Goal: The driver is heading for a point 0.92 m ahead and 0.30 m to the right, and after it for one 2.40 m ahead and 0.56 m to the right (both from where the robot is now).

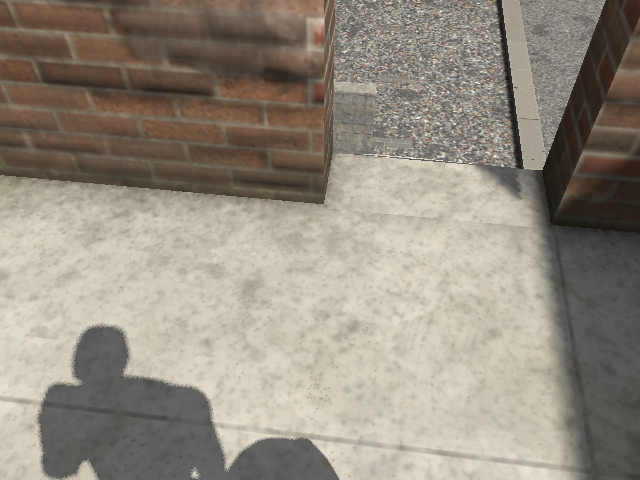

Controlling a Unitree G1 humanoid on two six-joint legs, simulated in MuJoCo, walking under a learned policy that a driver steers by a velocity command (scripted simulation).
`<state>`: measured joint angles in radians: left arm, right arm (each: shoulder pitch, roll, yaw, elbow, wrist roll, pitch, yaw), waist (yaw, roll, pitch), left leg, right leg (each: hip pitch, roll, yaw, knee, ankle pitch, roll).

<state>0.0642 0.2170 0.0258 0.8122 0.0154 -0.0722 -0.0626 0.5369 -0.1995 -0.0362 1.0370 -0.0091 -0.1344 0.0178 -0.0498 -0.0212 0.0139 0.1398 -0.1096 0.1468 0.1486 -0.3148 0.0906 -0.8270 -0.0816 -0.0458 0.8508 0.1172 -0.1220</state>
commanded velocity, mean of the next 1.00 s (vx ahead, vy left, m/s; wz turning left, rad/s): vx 0.88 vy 0.01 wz -0.78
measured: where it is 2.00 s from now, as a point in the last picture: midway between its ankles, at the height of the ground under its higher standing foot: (397, 263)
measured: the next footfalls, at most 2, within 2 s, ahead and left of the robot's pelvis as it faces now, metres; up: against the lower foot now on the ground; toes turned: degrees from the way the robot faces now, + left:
right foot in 0.14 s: +0.34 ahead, -0.04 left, +0.00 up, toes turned -9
left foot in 0.58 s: +0.80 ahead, +0.01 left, +0.00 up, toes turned -31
